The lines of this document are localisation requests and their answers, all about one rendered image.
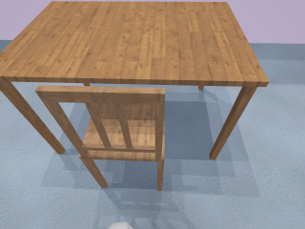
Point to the chair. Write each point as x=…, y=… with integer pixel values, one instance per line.
x=127, y=123

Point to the table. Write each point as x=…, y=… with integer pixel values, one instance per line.
x=136, y=43

